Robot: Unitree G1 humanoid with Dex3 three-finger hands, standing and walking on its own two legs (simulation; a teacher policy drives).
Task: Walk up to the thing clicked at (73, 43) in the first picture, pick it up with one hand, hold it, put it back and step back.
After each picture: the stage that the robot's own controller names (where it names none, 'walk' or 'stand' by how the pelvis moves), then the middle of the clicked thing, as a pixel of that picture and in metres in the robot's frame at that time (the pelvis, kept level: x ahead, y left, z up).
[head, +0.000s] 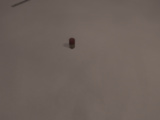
stand; (72, 43) +1.35 +0.11 -0.72
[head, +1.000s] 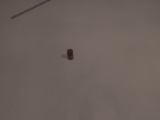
walk; (70, 54) +1.22 +0.24 -0.72
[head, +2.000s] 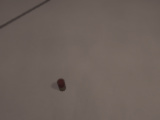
walk; (61, 85) +0.75 +0.26 -0.72
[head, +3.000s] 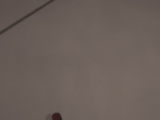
stand; (57, 119) +0.43 +0.24 -0.72
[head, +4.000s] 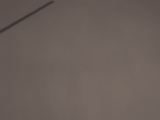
walk; out of the picture +0.39 +0.23 -0.72
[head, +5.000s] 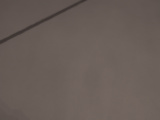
stand; out of the picture +0.20 +0.14 -0.70
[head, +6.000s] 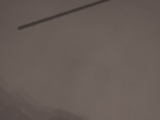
stand; out of the picture +0.25 +0.02 -0.69
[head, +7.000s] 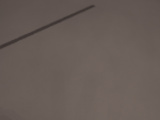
stand; out of the picture +0.23 +0.08 -0.72
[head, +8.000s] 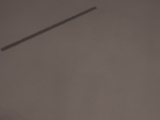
stand; out of the picture +0.23 +0.07 -0.73
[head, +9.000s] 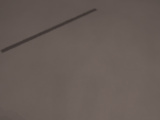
stand; out of the picture +0.23 +0.07 -0.73
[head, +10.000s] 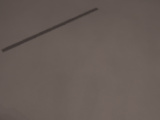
stand; out of the picture +0.22 +0.07 -0.73
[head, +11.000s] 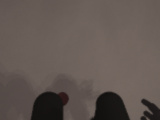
go down; (62, 99) +0.29 +0.07 -0.43
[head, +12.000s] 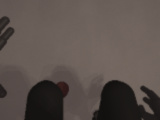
go down; (61, 90) +0.32 +0.08 -0.32
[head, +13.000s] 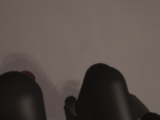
close in; (23, 82) +0.32 +0.11 -0.24
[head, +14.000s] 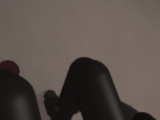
close; (2, 76) +0.35 +0.11 -0.23
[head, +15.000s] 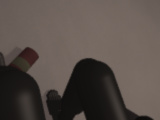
lift; (22, 63) +0.40 +0.05 -0.27
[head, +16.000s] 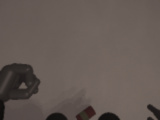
lift; (85, 115) +0.32 -0.03 -0.56
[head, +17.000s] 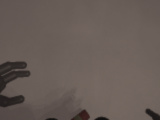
go down; (80, 118) +0.29 -0.05 -0.60
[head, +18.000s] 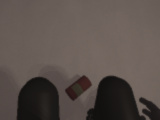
go down; (78, 87) +0.35 -0.03 -0.31
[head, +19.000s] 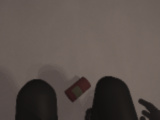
go down; (77, 89) +0.33 -0.04 -0.32
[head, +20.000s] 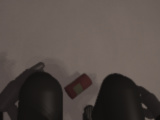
go down; (78, 86) +0.33 -0.04 -0.29
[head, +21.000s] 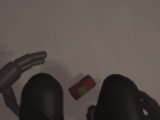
go down; (82, 87) +0.33 -0.04 -0.30
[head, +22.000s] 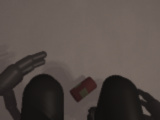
go down; (83, 89) +0.33 -0.04 -0.30
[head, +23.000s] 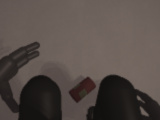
go down; (82, 89) +0.33 -0.04 -0.30
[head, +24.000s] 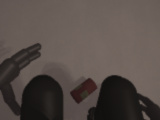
go down; (83, 90) +0.33 -0.05 -0.30
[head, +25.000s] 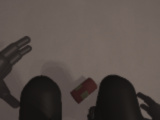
go down; (83, 90) +0.32 -0.05 -0.31
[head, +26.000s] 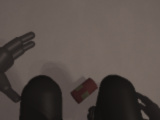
go down; (84, 90) +0.32 -0.05 -0.30
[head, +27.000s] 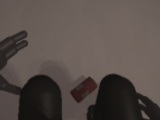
withdraw; (83, 89) +0.32 -0.05 -0.30
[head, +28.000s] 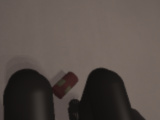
stand; (65, 84) +0.34 -0.05 -0.28
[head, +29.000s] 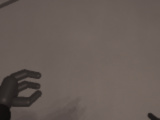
stand; out of the picture +0.25 -0.08 -0.59
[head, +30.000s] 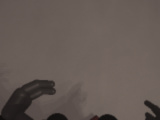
hold; out of the picture +0.25 -0.08 -0.57
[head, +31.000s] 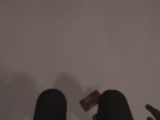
hold; (90, 100) +0.29 -0.07 -0.44
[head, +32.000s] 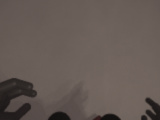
hold; out of the picture +0.25 -0.09 -0.56
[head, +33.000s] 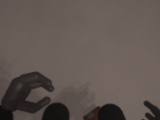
hold; (93, 116) +0.26 -0.08 -0.51
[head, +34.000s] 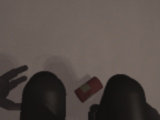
rise; (88, 89) +0.31 -0.06 -0.29
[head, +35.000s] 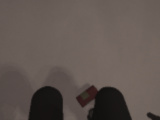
stand; (87, 96) +0.28 -0.08 -0.44
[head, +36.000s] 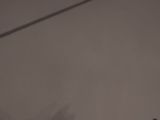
hold; out of the picture +0.19 -0.10 -0.67
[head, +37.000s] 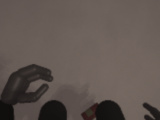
lower; (91, 113) +0.26 -0.08 -0.50
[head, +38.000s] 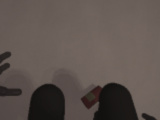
withdraw; (93, 97) +0.30 -0.08 -0.38
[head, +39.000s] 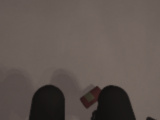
withdraw; (91, 97) +0.30 -0.08 -0.41
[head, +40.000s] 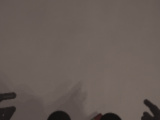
hold; out of the picture +0.26 -0.09 -0.56
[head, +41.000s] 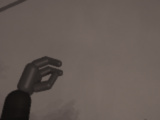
crouch; out of the picture +0.24 -0.09 -0.63
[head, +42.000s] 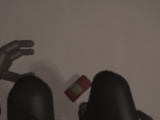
withdraw; (78, 88) +0.32 -0.06 -0.29
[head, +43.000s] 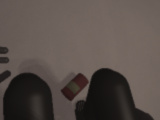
stand; (75, 86) +0.32 -0.06 -0.27
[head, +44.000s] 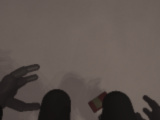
stand; (99, 102) +0.28 -0.09 -0.45
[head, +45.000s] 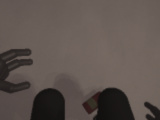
hold; (94, 102) +0.29 -0.09 -0.41
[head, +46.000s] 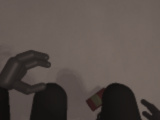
lower; (98, 99) +0.30 -0.09 -0.37
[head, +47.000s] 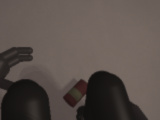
rise; (76, 93) +0.31 -0.08 -0.27
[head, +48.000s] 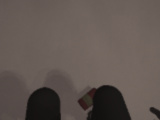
lower; (89, 98) +0.29 -0.10 -0.42
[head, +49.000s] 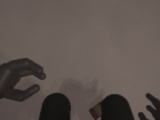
stand; (100, 109) +0.28 -0.10 -0.45
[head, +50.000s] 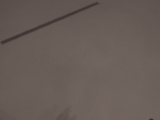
stand; out of the picture +0.20 -0.12 -0.68
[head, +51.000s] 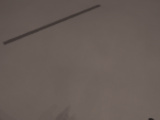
stand; out of the picture +0.20 -0.12 -0.68
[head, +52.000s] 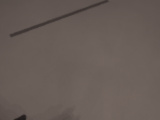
stand; out of the picture +0.20 -0.12 -0.69
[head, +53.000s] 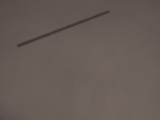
stand; out of the picture +0.23 -0.12 -0.75
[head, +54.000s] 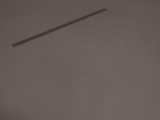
stand; out of the picture +0.19 -0.12 -0.75
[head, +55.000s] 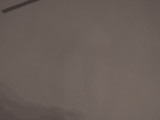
walk; out of the picture +0.24 -0.16 -0.73
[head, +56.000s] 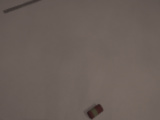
walk; (95, 111) +0.44 -0.16 -0.74
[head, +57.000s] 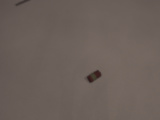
walk; (94, 76) +0.75 -0.03 -0.72
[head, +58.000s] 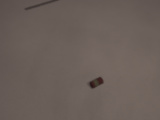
stand; (96, 82) +0.79 -0.13 -0.73
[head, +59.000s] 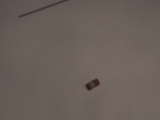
stand; (92, 84) +0.81 -0.11 -0.75
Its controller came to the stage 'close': yes
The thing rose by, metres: 0.01
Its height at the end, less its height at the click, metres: -0.02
